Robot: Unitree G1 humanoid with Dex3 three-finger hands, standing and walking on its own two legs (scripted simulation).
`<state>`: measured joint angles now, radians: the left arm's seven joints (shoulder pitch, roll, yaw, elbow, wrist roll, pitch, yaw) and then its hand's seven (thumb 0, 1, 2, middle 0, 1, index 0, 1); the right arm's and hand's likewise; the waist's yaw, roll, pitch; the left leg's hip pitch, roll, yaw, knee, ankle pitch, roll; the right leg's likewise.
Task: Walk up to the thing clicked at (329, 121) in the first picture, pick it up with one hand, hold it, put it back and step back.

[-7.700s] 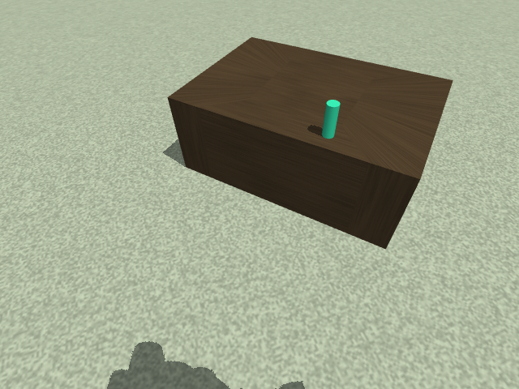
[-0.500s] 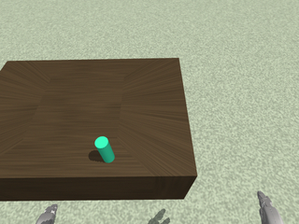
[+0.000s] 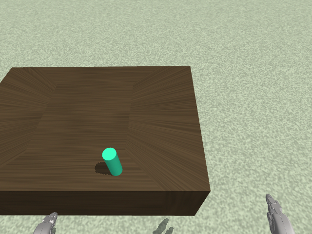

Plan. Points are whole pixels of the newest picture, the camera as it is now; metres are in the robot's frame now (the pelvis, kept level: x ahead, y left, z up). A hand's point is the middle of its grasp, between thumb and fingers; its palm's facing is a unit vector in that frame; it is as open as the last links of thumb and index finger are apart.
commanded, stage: go down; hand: left
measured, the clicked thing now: (113, 162) +0.42 +0.19 -0.23
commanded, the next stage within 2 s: approach in 1.92 s
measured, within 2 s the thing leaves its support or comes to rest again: neither
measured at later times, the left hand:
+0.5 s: hand out of the picture +0.15 +0.27 -0.08, palm faces +0.12 -0.94 -0.31, open 17.3 cm
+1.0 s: hand (33, 188) +0.26 +0.33 -0.01, palm faces +0.19 -0.96 -0.22, open 17.4 cm
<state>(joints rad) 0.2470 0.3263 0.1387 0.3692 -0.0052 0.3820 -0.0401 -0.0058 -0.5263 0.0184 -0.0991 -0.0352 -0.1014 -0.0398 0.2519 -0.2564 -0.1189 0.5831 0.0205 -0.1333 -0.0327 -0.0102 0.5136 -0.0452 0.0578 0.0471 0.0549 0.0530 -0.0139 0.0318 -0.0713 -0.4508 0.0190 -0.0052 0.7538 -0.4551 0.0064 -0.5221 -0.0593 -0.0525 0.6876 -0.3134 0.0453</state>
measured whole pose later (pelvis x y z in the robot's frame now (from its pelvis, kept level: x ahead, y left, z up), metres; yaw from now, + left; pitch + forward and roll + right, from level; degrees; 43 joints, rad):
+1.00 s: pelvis -0.03 -0.01 -0.02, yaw +0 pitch +10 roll -1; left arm -0.15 0.59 0.42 0.68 -0.10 0.19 -0.32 -0.01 -0.54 0.08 -0.07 -0.05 -0.07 -0.06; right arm 0.37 -0.25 -0.03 0.42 0.04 -0.21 -0.08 -0.01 0.53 -0.05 0.06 0.05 0.05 0.05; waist -0.04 0.01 -0.10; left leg -0.57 0.03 -0.01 0.88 -0.47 0.00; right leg -0.65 -0.05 -0.05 0.81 -0.33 0.03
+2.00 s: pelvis -0.03 -0.01 -0.02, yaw +0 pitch +14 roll -2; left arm -0.47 0.78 0.58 1.06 -0.10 -0.10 -0.49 -0.01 -0.52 0.06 -0.05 -0.02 -0.05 -0.03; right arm 0.32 -0.26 0.02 0.41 0.01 -0.18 -0.09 -0.01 0.52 -0.06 0.06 0.05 0.05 0.05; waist -0.08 -0.02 -0.11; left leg -0.67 0.03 -0.02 0.89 -0.47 -0.01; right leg -0.73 -0.05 -0.06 0.80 -0.31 0.03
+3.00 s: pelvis -0.09 -0.01 -0.19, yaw -2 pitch +32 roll -5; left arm -0.68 0.64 0.62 1.13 -0.07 -0.64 -0.26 -0.02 -0.60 0.01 -0.07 -0.06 -0.08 -0.05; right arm 0.43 -0.32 -0.10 -0.25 -0.08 -0.19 0.06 -0.01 0.51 -0.05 0.06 0.05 0.06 0.05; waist -0.36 -0.07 -0.14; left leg -1.58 0.03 -0.08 1.69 -0.68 -0.01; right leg -1.63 -0.06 -0.07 1.54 -0.47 0.02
